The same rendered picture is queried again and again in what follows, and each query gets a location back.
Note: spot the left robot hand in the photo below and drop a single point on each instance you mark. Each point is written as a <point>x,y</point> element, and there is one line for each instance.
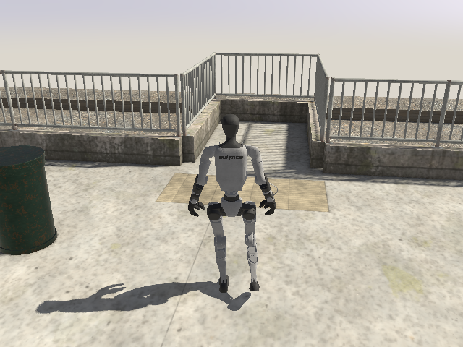
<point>197,206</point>

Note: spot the right robot hand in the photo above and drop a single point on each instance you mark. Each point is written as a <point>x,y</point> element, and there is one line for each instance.
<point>271,205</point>

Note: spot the robot right upper arm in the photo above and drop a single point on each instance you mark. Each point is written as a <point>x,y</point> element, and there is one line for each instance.
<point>257,164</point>

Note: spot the robot left forearm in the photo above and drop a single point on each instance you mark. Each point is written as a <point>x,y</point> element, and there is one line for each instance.
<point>196,192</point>

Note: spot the robot right forearm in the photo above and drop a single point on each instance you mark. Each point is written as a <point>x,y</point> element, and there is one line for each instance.
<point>266,190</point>

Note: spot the robot right foot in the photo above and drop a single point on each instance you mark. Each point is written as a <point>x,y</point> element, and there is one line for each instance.
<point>254,286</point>

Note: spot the right robot thigh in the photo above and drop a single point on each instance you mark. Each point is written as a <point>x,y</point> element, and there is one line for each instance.
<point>249,218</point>

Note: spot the robot left upper arm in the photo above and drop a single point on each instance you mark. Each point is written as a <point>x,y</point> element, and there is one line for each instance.
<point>208,152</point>

